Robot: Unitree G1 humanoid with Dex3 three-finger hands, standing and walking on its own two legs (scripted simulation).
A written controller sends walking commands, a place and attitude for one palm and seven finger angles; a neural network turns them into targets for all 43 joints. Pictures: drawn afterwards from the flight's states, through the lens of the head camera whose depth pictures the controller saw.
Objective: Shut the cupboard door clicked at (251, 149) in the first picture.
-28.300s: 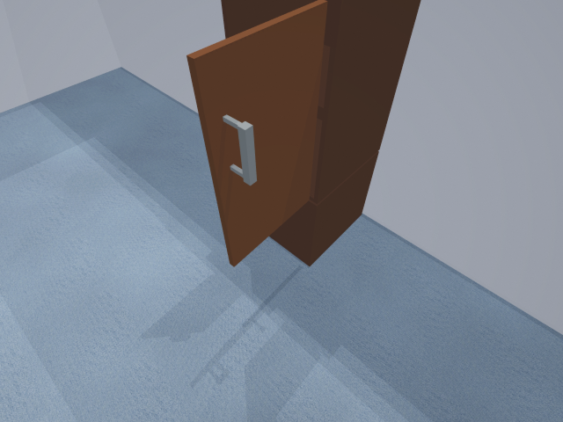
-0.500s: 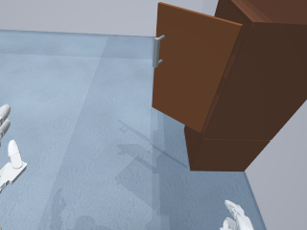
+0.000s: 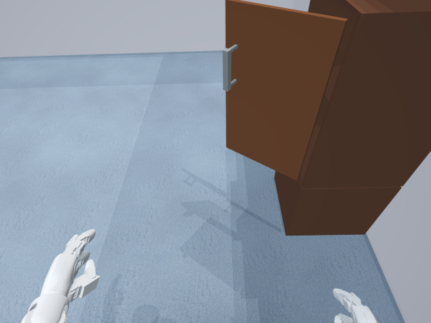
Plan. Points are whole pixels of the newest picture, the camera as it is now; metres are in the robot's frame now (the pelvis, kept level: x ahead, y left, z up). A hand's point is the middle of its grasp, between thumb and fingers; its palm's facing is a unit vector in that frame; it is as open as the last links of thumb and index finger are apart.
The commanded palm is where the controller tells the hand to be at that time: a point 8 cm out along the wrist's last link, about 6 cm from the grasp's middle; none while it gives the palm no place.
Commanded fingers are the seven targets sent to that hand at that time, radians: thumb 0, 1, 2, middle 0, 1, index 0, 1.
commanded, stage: let the arm hang, fingers relaxed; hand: left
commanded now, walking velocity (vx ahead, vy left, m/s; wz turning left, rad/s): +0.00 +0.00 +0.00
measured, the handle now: (230, 68) +0.86 +0.00 +0.07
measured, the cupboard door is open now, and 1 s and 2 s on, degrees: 54 54 54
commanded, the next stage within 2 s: look to check the result in 0.96 s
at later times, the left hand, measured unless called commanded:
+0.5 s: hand out of the picture -0.05 +0.18 -0.16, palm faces +0.00 -0.98 -0.22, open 7.3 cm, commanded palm none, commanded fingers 0.00 0.90 0.90 -0.20 -0.30 -0.20 -0.30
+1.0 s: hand out of the picture +0.00 +0.15 -0.17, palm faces +0.00 -0.99 -0.17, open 7.3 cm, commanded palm none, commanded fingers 0.00 0.90 0.90 -0.20 -0.30 -0.20 -0.30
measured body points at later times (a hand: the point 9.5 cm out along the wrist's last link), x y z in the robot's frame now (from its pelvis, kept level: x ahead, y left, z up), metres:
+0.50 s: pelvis +0.01 -0.01 +0.01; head +0.02 -0.01 +0.46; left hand -0.05 +0.23 -0.14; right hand -0.02 -0.23 -0.15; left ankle +0.04 +0.08 -0.73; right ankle +0.00 -0.14 -0.73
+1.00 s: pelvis +0.01 -0.01 +0.01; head +0.01 -0.01 +0.46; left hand +0.00 +0.21 -0.15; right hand -0.02 -0.22 -0.15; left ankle +0.04 +0.08 -0.73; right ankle +0.00 -0.14 -0.73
